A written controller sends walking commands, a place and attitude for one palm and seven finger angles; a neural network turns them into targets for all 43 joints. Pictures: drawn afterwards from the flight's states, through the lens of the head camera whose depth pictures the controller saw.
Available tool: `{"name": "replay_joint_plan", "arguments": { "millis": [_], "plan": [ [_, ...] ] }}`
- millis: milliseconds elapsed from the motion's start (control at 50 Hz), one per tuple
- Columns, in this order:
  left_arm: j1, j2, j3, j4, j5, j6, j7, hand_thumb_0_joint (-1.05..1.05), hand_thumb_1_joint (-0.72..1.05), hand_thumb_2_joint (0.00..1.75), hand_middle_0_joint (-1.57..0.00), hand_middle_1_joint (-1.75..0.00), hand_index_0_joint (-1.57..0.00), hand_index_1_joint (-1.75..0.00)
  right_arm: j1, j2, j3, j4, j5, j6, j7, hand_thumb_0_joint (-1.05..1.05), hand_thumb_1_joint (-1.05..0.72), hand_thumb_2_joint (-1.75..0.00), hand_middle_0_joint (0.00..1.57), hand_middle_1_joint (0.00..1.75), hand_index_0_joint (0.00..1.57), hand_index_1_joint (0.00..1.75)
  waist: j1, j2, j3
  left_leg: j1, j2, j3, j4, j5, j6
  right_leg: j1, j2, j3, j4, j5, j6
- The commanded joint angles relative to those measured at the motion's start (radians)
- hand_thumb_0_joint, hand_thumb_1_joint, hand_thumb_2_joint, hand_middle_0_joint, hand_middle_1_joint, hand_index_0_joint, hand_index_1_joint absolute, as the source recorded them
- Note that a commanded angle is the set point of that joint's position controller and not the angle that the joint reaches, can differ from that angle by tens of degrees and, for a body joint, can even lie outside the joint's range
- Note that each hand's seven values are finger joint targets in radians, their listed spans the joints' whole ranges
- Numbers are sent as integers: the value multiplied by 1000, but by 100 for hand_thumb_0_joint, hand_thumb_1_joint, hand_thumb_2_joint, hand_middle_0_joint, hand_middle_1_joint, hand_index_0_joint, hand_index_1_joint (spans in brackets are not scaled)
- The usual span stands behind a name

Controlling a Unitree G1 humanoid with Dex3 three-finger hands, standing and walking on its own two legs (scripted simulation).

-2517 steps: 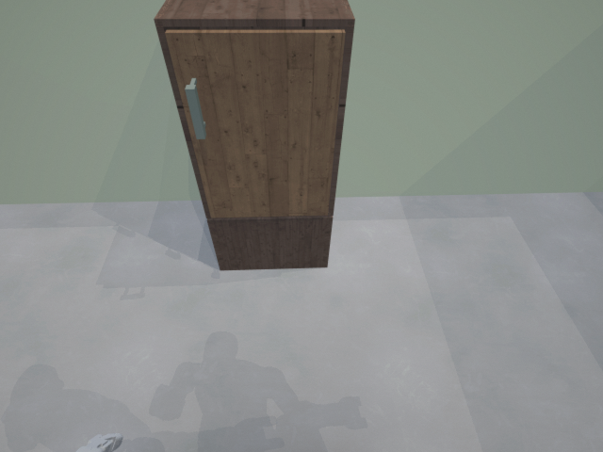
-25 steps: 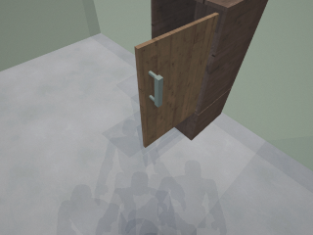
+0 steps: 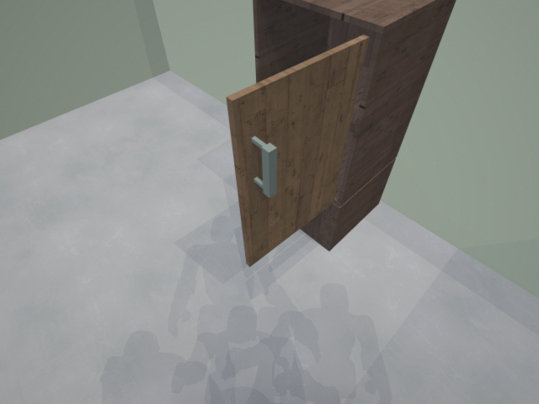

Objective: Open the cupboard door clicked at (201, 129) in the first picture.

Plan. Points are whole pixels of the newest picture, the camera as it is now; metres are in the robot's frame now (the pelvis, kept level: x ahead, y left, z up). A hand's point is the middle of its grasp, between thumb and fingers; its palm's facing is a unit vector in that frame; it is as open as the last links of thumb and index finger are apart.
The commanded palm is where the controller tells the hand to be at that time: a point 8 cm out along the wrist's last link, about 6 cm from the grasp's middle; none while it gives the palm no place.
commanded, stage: let the arm hang, fingers relaxed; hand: left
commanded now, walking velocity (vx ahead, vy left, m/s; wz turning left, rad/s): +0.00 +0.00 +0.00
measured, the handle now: (263, 167) +0.58 +0.04 -0.01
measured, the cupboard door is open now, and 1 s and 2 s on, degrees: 87 87 87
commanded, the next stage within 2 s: look to check the result in 0.08 s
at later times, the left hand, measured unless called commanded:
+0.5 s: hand out of the picture +0.06 +0.21 -0.16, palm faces +0.00 -0.95 -0.30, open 7.4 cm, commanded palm none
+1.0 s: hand out of the picture +0.10 +0.20 -0.16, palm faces -0.01 -0.95 -0.30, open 7.4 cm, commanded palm none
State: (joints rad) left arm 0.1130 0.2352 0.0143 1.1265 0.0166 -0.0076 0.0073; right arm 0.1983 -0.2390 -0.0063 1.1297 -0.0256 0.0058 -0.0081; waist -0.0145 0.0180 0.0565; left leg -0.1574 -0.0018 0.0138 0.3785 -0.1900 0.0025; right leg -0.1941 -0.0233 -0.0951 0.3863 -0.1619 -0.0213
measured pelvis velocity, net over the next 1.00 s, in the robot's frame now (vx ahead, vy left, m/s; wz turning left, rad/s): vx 0.03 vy -0.02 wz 0.00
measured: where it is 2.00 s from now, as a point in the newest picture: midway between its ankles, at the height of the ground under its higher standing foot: outside the picture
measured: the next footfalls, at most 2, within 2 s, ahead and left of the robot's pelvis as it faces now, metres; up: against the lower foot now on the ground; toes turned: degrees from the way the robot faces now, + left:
none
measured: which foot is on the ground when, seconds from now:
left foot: down 0.00-1.00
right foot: down 0.00-1.00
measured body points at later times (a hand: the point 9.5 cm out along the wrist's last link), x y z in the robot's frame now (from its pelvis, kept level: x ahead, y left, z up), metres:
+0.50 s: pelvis +0.03 -0.01 +0.00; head +0.05 -0.02 +0.45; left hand +0.06 +0.26 -0.14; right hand +0.07 -0.27 -0.16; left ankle +0.01 +0.12 -0.74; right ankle +0.03 -0.10 -0.74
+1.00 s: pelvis +0.03 -0.02 +0.00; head +0.05 -0.03 +0.45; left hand +0.10 +0.25 -0.13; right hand +0.08 -0.29 -0.15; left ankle +0.01 +0.12 -0.74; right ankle +0.03 -0.11 -0.74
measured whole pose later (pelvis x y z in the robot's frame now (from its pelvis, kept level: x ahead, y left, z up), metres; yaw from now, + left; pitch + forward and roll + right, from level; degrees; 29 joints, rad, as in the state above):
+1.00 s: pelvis +0.03 -0.02 +0.00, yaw +0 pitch -1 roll +0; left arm 0.12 0.26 0.01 1.14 0.01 -0.02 0.01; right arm 0.15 -0.27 0.00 1.14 -0.02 0.01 -0.01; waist -0.01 0.03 0.05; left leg -0.08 0.03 0.01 0.30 -0.20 -0.03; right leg -0.12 0.01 -0.10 0.32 -0.18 -0.04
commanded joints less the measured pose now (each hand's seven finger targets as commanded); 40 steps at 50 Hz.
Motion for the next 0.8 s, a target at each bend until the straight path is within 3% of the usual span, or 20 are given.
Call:
{"name": "replay_joint_plan", "arguments": {
  "millis": [0, 140, 300, 360, 780],
  "plan": [
    [24, 171, 36, -35, -6, -18, 14, 0, 90, 90, -20, -30, -20, -30, 11, -138, -19, -36, 1, -21, -14, 0, -90, -90, 20, 30, 20, 30, 15, 10, -55, -40, 111, -88, -93, 103, 20, 76, -109, 108, -77, 23, -25],
    [28, 170, 36, -31, -5, -20, 15, 0, 90, 90, -20, -30, -20, -30, -11, -148, -21, -41, 4, -18, -17, 0, -90, -90, 20, 30, 20, 30, 13, -9, -36, -13, 109, -81, -94, 97, 17, 58, -106, 109, -100, 17, -24],
    [30, 178, 35, -24, -7, -25, 16, 0, 90, 90, -20, -30, -20, -30, -21, -156, -22, -35, 4, -18, -19, 0, -90, -90, 20, 30, 20, 30, 9, -6, -65, 19, 111, -75, -90, 127, 16, 78, -112, 111, -104, 78, -26],
    [29, 184, 36, -22, -6, -26, 17, 0, 90, 90, -20, -30, -20, -30, -23, -160, -23, -35, 5, -18, -19, 0, -90, -90, 20, 30, 20, 30, 7, -37, -67, 29, 113, -74, -89, 141, 18, 80, -112, 108, -103, 104, -25],
    [13, 210, 38, -29, -8, -31, 18, 0, 90, 90, -20, -30, -20, -30, -37, -182, -20, -34, 4, -20, -19, 0, -90, -90, 20, 30, 20, 30, 12, -15, -74, 47, 117, -68, -103, 177, 10, 123, -115, 114, -108, 191, -28]
  ]
}}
